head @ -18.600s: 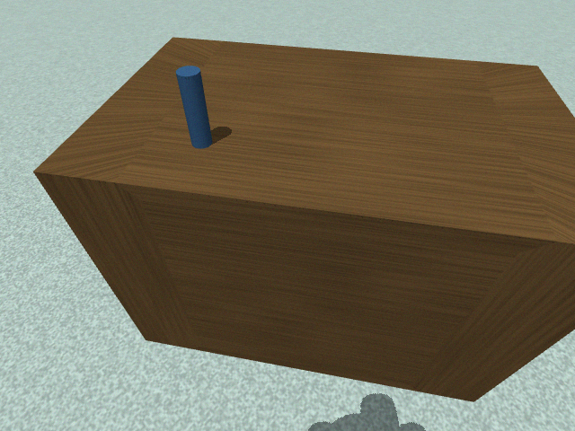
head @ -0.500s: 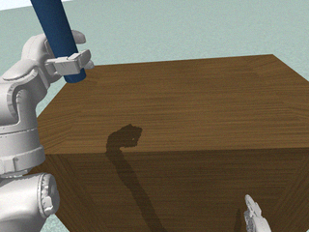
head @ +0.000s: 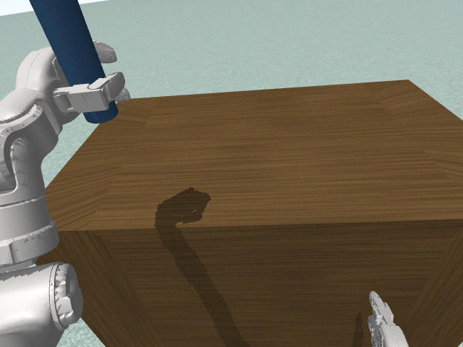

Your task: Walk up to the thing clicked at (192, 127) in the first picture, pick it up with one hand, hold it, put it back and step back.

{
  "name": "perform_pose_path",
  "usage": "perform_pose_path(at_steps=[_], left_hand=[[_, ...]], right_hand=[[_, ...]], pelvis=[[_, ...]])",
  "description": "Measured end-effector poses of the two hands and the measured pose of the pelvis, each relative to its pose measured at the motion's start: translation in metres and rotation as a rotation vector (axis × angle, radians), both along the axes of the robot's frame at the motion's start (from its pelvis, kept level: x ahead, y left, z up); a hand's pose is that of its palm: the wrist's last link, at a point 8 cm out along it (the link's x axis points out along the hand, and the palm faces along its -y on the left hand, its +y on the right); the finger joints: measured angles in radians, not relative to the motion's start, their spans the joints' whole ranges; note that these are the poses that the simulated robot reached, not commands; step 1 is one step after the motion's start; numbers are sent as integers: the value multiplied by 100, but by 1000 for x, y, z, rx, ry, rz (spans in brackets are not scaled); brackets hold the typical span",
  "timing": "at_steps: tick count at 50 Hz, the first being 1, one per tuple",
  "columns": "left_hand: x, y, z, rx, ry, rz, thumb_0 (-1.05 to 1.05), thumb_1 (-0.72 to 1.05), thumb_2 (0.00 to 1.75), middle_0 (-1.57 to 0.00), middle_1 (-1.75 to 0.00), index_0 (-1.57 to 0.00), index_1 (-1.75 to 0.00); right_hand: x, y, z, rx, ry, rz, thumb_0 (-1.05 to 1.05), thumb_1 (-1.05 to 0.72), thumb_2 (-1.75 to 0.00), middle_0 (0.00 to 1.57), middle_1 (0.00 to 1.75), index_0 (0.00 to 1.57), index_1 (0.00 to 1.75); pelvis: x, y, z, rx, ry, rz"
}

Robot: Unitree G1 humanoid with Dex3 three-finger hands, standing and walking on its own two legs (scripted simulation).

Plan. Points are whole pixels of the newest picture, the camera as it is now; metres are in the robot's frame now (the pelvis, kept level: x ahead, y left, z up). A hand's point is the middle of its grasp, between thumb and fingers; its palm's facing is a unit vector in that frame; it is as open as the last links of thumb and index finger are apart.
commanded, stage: hold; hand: left
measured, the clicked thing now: (78, 58) +0.33 +0.18 +0.39
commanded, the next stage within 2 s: crouch in 0.04 s
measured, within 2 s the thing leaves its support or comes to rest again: neither
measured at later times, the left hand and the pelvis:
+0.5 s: hand (127, 113) +0.38 +0.17 +0.30, palm faces +0.13 -0.99 +0.03, open 5.8 cm; pelvis -0.01 +0.00 +0.00, yaw +0 degrees
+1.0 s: hand (133, 124) +0.45 +0.19 +0.24, palm faces +0.17 -0.98 -0.02, open 5.8 cm; pelvis +0.01 +0.00 +0.00, yaw +0 degrees
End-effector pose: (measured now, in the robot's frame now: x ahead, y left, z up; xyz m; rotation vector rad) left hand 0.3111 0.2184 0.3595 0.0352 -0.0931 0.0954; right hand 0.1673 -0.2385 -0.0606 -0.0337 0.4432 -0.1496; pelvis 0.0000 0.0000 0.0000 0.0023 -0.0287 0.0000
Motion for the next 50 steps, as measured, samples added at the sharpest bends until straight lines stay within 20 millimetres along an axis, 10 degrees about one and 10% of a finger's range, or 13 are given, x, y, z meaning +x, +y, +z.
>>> perform_pose_path(at_steps=[17,35,50], left_hand=[[16,-6,-17,-44,68,1,-3,6,118,-98,-111,-100,-114],[79,9,-104,-68,146,69,-3,8,116,-97,-111,-99,-114],[110,24,-115,-34,149,82,-3,8,116,-97,-111,-100,-114]], right_hand=[[-2,-5,-1,-7,3,-23,-1,57,-5,5,5,5,5],[-39,-26,-4,-127,89,-105,-1,58,-4,5,5,5,5],[-16,-8,-3,-101,69,-53,-1,57,-5,5,5,5,5]], pelvis=[[1,-2,-1,2,-3,5],[-8,-3,-3,0,43,-8],[9,-3,0,-2,85,-8]])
